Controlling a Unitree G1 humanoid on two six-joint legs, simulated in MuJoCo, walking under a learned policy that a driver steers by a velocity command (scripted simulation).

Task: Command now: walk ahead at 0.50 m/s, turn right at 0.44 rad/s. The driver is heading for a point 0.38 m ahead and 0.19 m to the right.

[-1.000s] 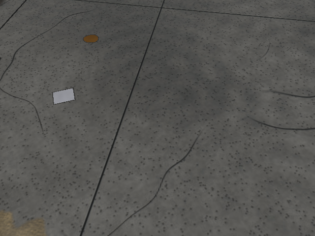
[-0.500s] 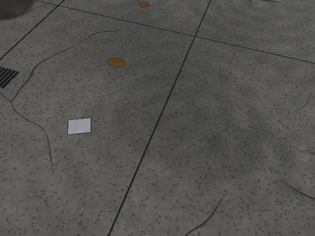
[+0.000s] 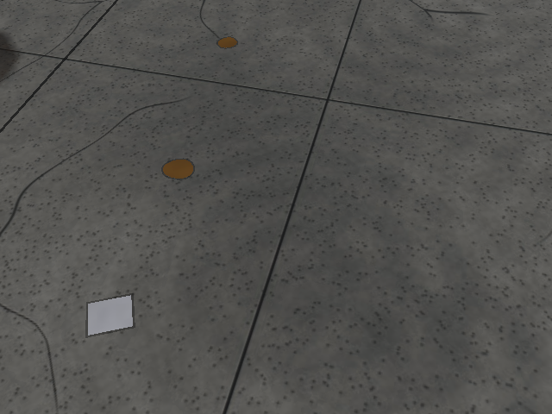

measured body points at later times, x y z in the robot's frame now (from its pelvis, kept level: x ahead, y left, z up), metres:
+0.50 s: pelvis +0.26 +0.04 +0.00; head +0.28 +0.05 +0.45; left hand +0.46 +0.27 -0.12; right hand +0.22 -0.24 -0.11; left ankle +0.25 +0.14 -0.75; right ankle +0.26 -0.10 -0.66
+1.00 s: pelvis +0.40 -0.05 -0.01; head +0.42 -0.08 +0.44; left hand +0.59 +0.12 -0.13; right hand +0.35 -0.30 -0.16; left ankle +0.48 +0.08 -0.71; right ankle +0.43 -0.13 -0.75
